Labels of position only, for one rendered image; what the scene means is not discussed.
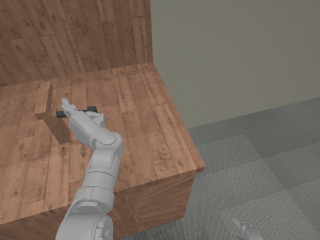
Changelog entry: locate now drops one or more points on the counter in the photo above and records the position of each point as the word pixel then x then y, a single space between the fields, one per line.
pixel 92 53

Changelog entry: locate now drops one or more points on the robot left upper arm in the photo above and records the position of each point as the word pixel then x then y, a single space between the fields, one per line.
pixel 86 226

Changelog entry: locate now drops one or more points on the tap lever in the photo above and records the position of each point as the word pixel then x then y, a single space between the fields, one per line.
pixel 61 114

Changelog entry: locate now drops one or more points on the robot left forearm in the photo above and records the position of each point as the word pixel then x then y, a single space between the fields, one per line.
pixel 96 194

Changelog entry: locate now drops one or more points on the right robot hand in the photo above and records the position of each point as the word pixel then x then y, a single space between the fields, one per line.
pixel 246 228

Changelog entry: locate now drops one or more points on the left robot hand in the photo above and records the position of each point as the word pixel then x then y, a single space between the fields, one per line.
pixel 82 124

